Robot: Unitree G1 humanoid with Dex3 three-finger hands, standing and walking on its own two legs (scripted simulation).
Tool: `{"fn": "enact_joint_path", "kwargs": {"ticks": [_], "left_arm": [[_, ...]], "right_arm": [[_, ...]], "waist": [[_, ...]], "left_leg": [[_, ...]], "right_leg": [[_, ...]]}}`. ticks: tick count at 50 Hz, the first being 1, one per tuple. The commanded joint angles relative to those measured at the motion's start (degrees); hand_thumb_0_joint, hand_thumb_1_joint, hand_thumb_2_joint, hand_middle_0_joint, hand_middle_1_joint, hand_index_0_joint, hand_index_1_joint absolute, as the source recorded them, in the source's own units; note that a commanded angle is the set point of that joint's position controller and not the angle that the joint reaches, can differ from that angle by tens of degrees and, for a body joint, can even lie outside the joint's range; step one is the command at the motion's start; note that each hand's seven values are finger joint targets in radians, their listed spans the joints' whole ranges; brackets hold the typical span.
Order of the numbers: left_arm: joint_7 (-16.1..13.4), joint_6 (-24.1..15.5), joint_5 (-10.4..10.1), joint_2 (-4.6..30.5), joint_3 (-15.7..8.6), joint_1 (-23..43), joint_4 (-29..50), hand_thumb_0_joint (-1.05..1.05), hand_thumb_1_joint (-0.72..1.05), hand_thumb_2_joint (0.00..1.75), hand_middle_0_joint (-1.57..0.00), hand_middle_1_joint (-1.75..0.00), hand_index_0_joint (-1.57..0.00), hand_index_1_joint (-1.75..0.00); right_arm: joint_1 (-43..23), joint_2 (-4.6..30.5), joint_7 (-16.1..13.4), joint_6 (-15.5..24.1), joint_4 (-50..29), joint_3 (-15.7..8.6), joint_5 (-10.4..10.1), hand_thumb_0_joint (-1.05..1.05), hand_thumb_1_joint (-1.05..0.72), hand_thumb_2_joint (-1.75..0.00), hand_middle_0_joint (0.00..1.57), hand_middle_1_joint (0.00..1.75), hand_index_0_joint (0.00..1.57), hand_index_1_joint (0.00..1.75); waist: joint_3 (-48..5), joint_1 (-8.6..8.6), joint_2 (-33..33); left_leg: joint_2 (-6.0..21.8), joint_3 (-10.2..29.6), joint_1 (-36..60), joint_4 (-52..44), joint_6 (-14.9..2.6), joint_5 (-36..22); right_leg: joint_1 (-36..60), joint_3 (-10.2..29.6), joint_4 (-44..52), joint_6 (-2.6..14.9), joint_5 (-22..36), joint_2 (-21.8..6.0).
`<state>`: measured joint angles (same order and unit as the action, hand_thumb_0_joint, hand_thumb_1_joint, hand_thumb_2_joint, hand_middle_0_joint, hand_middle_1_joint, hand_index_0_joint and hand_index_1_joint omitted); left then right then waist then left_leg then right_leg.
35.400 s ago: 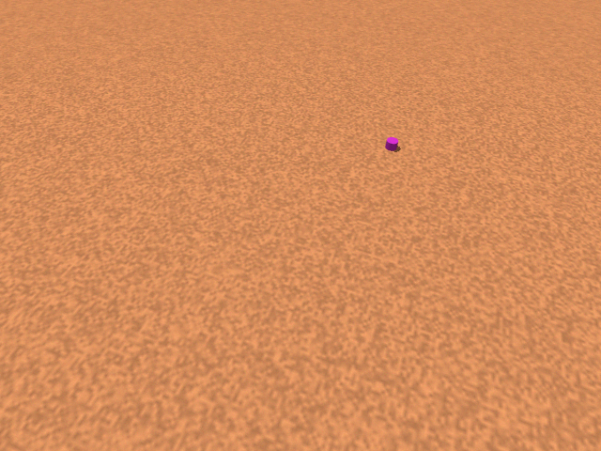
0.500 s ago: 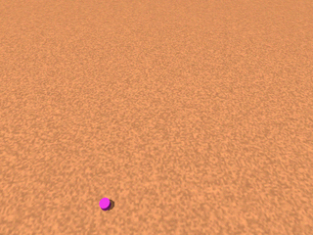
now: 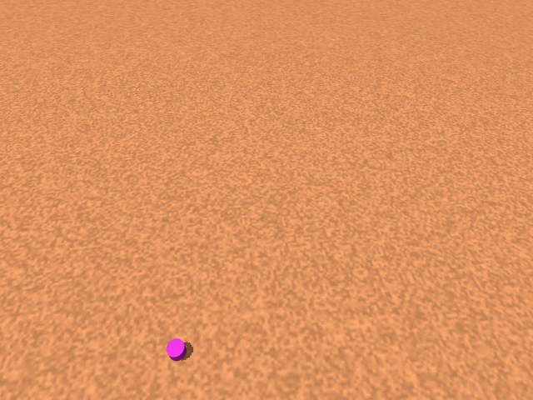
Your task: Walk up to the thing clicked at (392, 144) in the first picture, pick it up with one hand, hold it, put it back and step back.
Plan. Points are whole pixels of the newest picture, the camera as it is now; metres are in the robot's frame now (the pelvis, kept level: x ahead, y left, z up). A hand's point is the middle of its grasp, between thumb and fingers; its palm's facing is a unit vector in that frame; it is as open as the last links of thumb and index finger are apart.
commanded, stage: stand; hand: left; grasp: from above
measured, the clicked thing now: (176, 349) +0.44 +0.30 -0.76
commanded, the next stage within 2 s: step back in 0.24 s
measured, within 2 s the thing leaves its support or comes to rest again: neither
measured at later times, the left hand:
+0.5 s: hand out of the picture +0.06 +0.28 -0.17, palm faces -0.04 -0.92 -0.38, open 7.4 cm
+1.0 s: hand out of the picture -0.01 +0.29 -0.18, palm faces -0.13 -0.91 -0.38, open 7.4 cm
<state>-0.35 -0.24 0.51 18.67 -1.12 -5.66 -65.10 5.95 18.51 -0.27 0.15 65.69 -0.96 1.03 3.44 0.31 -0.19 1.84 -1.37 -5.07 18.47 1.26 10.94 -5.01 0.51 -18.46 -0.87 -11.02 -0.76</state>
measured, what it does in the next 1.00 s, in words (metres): walks backwards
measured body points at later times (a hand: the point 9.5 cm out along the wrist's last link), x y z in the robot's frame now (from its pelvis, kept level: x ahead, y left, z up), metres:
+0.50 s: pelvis -0.04 +0.02 -0.02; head +0.02 +0.02 +0.43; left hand +0.07 +0.33 -0.14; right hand +0.05 -0.31 -0.14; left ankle -0.03 +0.13 -0.74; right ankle -0.01 -0.13 -0.75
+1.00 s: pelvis -0.14 +0.03 -0.03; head -0.07 +0.03 +0.41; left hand -0.01 +0.33 -0.15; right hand -0.07 -0.29 -0.15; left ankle -0.06 +0.13 -0.75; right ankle -0.17 -0.09 -0.74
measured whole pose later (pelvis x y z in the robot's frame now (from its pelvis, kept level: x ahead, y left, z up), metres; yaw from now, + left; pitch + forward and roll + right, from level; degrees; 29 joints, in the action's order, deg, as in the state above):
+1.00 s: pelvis -0.14 +0.03 -0.03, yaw -6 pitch -2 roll +0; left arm -0.1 3.6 1.1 22.2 -4.3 -7.5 -50.1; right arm 6.4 20.8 -0.7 -1.4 49.7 -2.5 1.5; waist 12.0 0.6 1.1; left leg 1.5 -4.5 -21.3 37.6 -1.9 13.9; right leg -16.1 4.3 -43.9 -0.7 -25.9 2.3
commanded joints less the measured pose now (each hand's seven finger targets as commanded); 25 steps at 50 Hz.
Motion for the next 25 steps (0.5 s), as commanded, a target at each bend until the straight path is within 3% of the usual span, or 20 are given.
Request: {"fn": "enact_joint_path", "kwargs": {"ticks": [1,4,11,12,16,20,21,23,24,25], "left_arm": [[-0.87,-1.47,0.04,11.78,-2.21,2.41,3.55,0.00,0.90,0.90,-0.20,-0.30,-0.20,-0.30],[-0.75,-1.48,0.21,11.82,-2.10,1.91,3.51,0.00,0.90,0.90,-0.20,-0.30,-0.20,-0.30],[-0.76,-1.62,0.05,11.98,-1.94,2.00,3.82,0.00,0.90,0.90,-0.20,-0.30,-0.20,-0.30],[-0.97,-0.96,-0.74,16.56,-4.06,0.86,5.67,0.00,0.90,0.90,-0.20,-0.30,-0.20,-0.30],[-1.24,-0.32,-0.87,15.67,-4.31,-0.23,8.68,0.00,0.90,0.90,-0.20,-0.30,-0.20,-0.30],[-1.19,0.26,-0.42,17.68,-4.93,0.83,12.03,0.00,0.90,0.90,-0.20,-0.30,-0.20,-0.30],[-1.28,0.48,-0.12,18.37,-5.12,1.50,13.14,0.00,0.90,0.90,-0.20,-0.30,-0.20,-0.30],[-1.39,0.81,0.59,19.38,-5.48,3.33,14.96,0.00,0.90,0.90,-0.20,-0.30,-0.20,-0.30],[-1.25,0.99,1.07,19.70,-5.48,5.29,16.20,0.00,0.90,0.90,-0.20,-0.30,-0.20,-0.30],[-1.15,1.17,1.17,19.25,-5.42,6.72,17.04,0.00,0.90,0.90,-0.20,-0.30,-0.20,-0.30]], "right_arm": [[-1.98,11.40,-0.60,1.31,-3.33,-2.02,-0.14,0.00,-0.90,-0.90,0.20,0.30,0.20,0.30],[-2.03,11.29,-0.44,1.17,-3.42,-1.97,-0.03,0.00,-0.90,-0.90,0.20,0.30,0.20,0.30],[-1.22,11.95,-0.45,1.31,-3.24,-2.05,-0.14,0.00,-0.90,-0.90,0.20,0.30,0.20,0.30],[-3.62,15.34,-0.27,0.34,-4.71,-3.16,-0.39,0.00,-0.90,-0.90,0.20,0.30,0.20,0.30],[-1.73,14.41,-0.30,-0.54,-6.76,-3.60,-1.21,0.00,-0.90,-0.90,0.20,0.30,0.20,0.30],[-1.13,13.80,-0.10,-1.51,-9.01,-3.94,-1.06,0.00,-0.90,-0.90,0.20,0.30,0.20,0.30],[-0.20,13.53,-0.02,-1.83,-9.42,-3.99,-1.00,0.00,-0.90,-0.90,0.20,0.30,0.20,0.30],[1.89,12.88,0.27,-2.47,-10.08,-4.38,-0.64,0.00,-0.90,-0.90,0.20,0.30,0.20,0.30],[4.40,12.91,0.50,-2.60,-10.13,-4.63,-0.45,0.00,-0.90,-0.90,0.20,0.30,0.20,0.30],[6.20,12.73,0.68,-2.56,-10.04,-4.70,-0.49,0.00,-0.90,-0.90,0.20,0.30,0.20,0.30]], "waist": [[-4.59,-0.02,0.33],[-3.09,-0.18,0.78],[-4.66,0.24,-0.31],[1.15,0.02,0.05],[-5.17,0.54,0.70],[-9.01,0.38,4.65],[-9.28,0.40,6.75],[-8.26,0.84,10.63],[-8.21,1.86,12.73],[-8.17,2.77,12.63]], "left_leg": [[5.75,4.42,0.56,-2.92,-1.70,-8.58],[5.47,4.68,-0.58,-3.45,-1.69,-4.94],[5.73,4.40,0.71,-2.89,-1.70,-7.60],[5.05,5.66,-3.08,2.62,-2.64,-15.11],[4.14,4.38,-2.74,8.80,-3.88,-16.71],[-0.44,2.28,-4.14,18.29,-2.86,-7.90],[-1.78,1.42,-4.91,21.16,-2.71,-3.04],[-4.02,1.62,-6.39,27.42,-2.83,12.23],[-3.97,2.36,-5.26,29.07,-3.40,16.22],[-3.48,2.95,-4.43,26.83,-3.68,16.02]], "right_leg": [[0.10,4.12,2.12,1.88,10.16,-6.39],[-1.34,4.17,3.40,1.50,5.22,-6.02],[-0.78,4.58,2.74,1.73,9.28,-6.31],[-6.06,5.72,-1.98,1.99,19.01,-5.51],[-5.12,5.71,-6.36,4.97,21.04,-5.85],[-6.89,11.11,-5.24,9.66,22.80,-11.12],[-7.41,12.96,-5.03,11.24,23.02,-13.24],[-10.73,15.06,-4.65,14.30,21.79,-16.72],[-13.62,14.90,-5.70,14.89,20.77,-17.57],[-14.78,13.10,-7.50,13.99,19.23,-16.60]]}}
